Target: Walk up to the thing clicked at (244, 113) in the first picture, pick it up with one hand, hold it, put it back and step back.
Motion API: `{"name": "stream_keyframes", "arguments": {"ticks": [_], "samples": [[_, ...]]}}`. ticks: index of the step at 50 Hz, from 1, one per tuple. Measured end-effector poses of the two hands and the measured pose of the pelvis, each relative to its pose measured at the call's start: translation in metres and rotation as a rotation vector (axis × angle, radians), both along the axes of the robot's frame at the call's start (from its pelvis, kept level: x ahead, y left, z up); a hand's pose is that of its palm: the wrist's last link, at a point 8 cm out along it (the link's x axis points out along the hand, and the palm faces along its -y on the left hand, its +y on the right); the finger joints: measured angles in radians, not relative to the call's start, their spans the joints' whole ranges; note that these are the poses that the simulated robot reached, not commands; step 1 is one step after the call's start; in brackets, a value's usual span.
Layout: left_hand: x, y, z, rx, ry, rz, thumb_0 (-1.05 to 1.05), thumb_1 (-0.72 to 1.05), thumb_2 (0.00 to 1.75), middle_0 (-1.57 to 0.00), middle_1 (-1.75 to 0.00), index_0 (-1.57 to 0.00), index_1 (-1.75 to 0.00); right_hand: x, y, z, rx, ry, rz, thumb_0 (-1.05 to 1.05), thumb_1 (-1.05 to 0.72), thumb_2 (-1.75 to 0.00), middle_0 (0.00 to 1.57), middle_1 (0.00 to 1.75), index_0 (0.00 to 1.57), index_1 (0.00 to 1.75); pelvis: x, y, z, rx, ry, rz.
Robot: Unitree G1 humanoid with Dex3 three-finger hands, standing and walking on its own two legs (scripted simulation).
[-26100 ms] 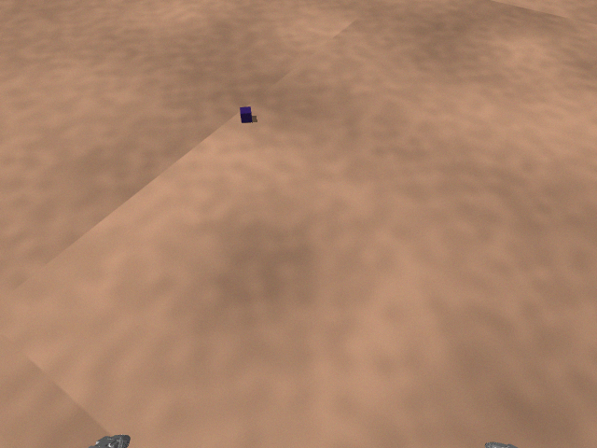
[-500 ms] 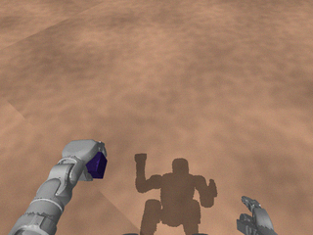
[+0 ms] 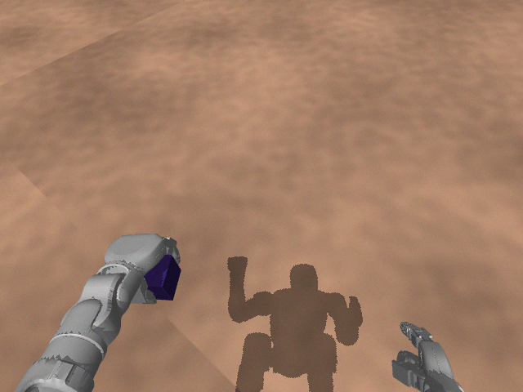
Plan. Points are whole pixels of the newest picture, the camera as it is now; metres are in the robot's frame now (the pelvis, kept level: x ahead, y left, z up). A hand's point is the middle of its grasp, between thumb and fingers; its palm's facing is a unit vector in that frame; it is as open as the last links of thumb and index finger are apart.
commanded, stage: hold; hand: left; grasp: from above
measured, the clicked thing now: (156, 277) +0.30 +0.22 -0.05
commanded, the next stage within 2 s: crouch in 0.24 s
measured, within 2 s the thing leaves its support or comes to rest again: neither
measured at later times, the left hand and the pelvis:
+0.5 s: hand (146, 272) +0.30 +0.23 -0.04, palm faces -0.44 -0.06 -0.90, open 8.8 cm; pelvis +0.01 +0.00 +0.00, yaw +0 degrees
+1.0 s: hand (165, 298) +0.33 +0.26 -0.24, palm faces -0.42 +0.05 -0.90, open 8.7 cm; pelvis -0.04 +0.01 -0.14, yaw +1 degrees
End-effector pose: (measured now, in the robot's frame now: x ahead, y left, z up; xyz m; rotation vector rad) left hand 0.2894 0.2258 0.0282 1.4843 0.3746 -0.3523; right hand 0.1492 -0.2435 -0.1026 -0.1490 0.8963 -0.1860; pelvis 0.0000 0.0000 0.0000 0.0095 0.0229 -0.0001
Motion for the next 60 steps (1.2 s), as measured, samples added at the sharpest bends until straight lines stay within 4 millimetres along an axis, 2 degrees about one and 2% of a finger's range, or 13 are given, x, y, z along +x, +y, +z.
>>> {"name": "stream_keyframes", "arguments": {"ticks": [23,29,34,40,50,55,60], "samples": [[0.012,0.003,-0.003,0.008,-0.008,0.007,0.01,0.16,0.51,-0.79,-0.59,-0.75,-0.52,-0.006,-0.005,-0.002,-0.006,0.047,-0.028,0.01,-0.91,-0.9,0.2,0.3,0.2,0.3,0.008,0.001,0.002,0.0,0.007,-0.001],[0.009,0.004,-0.021,0.011,0.009,0.012,0.02,0.19,0.54,-0.82,-0.59,-0.71,-0.52,-0.009,-0.007,-0.003,-0.011,0.06,-0.028,0.01,-0.9,-0.9,0.2,0.3,0.2,0.3,0.005,-0.001,-0.001,0.0,0.028,0.003],[0.006,0.007,-0.054,0.021,0.022,0.001,0.02,0.19,0.54,-0.84,-0.58,-0.71,-0.52,-0.017,-0.012,-0.014,-0.042,0.104,-0.007,0.0,-0.9,-0.9,0.2,0.3,0.2,0.3,-0.002,-0.002,-0.012,-0.003,0.086,0.014],[0.013,0.018,-0.106,0.077,-0.01,-0.016,0.03,0.19,0.54,-0.85,-0.57,-0.72,-0.5,-0.038,-0.024,-0.048,-0.093,0.174,0.008,0.0,-0.9,-0.9,0.2,0.3,0.2,0.3,-0.015,-0.001,-0.048,-0.018,0.204,0.024],[0.041,0.03,-0.211,0.113,-0.031,-0.024,0.04,0.22,0.5,-0.85,-0.56,-0.72,-0.49,-0.105,-0.035,-0.137,-0.155,0.316,-0.034,0.0,-0.91,-0.9,0.2,0.3,0.2,0.29,-0.044,0.008,-0.136,-0.047,0.399,0.026],[0.055,0.033,-0.259,0.115,-0.052,-0.012,0.04,0.23,0.49,-0.85,-0.56,-0.72,-0.48,-0.142,-0.028,-0.186,-0.156,0.389,-0.061,0.0,-0.91,-0.9,0.2,0.3,0.2,0.29,-0.056,0.013,-0.181,-0.059,0.471,0.02],[0.065,0.037,-0.304,0.114,-0.036,0.005,0.04,0.23,0.48,-0.85,-0.56,-0.72,-0.48,-0.167,-0.015,-0.229,-0.134,0.44,-0.075,0.0,-0.91,-0.9,0.2,0.3,0.2,0.29,-0.066,0.016,-0.219,-0.068,0.521,0.015]]}}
